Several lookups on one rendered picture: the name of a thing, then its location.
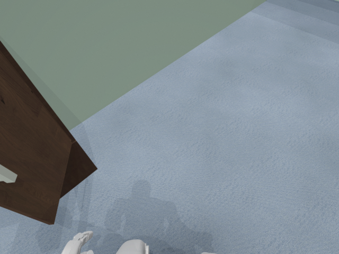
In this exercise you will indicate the left robot hand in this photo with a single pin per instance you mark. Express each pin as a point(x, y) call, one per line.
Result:
point(74, 246)

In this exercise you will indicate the handle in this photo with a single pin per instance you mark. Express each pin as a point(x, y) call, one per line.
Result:
point(6, 175)

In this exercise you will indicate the cupboard door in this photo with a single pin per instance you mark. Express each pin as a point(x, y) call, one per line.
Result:
point(33, 146)

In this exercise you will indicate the robot left thigh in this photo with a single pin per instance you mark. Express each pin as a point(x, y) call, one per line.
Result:
point(135, 246)

